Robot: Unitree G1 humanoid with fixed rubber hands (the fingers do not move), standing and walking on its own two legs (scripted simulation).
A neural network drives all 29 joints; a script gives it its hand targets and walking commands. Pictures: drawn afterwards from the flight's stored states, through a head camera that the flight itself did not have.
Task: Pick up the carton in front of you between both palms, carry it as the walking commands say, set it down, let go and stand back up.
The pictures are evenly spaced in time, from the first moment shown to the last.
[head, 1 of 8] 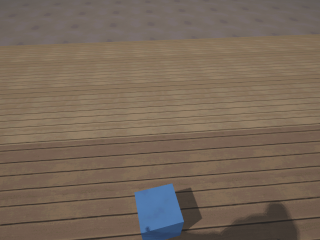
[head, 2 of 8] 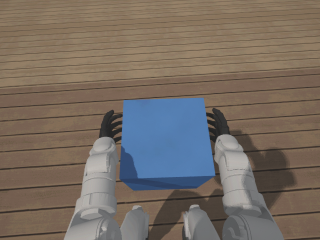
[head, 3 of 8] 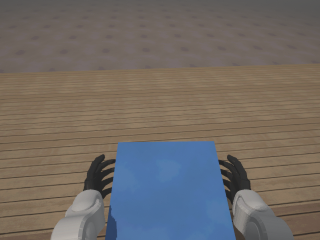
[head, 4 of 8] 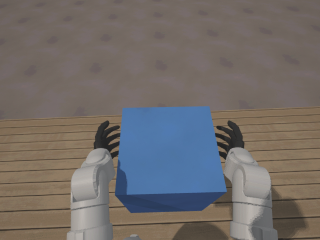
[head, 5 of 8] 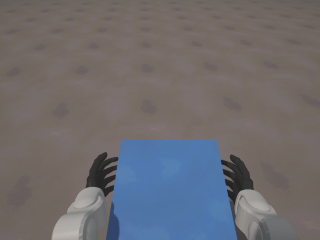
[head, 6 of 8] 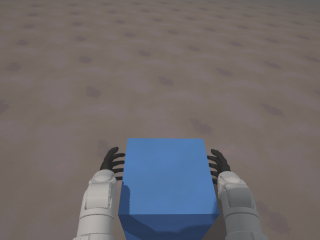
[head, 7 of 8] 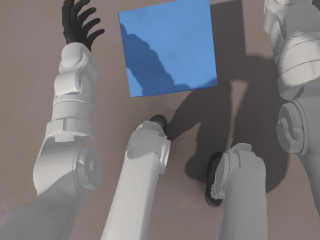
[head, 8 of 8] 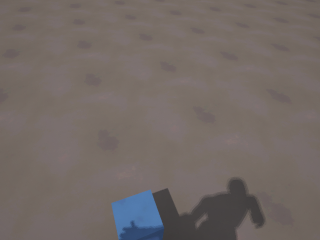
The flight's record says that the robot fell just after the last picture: no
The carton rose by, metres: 0.68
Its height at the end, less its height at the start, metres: -0.52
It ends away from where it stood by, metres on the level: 5.66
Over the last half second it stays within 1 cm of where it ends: yes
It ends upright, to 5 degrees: yes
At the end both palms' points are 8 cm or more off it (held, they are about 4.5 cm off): yes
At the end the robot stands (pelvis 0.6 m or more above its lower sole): yes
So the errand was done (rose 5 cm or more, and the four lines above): yes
